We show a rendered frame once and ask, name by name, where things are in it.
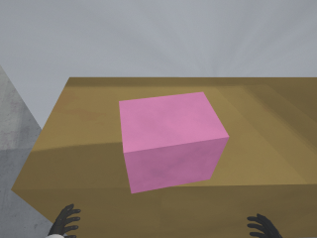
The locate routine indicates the carton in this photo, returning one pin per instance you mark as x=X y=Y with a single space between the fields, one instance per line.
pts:
x=170 y=140

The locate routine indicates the right robot hand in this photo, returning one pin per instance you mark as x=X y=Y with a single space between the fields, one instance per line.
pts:
x=268 y=229

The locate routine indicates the left robot hand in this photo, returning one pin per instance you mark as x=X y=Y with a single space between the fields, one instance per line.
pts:
x=58 y=226

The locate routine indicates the pedestal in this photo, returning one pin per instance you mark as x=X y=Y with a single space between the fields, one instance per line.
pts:
x=268 y=166

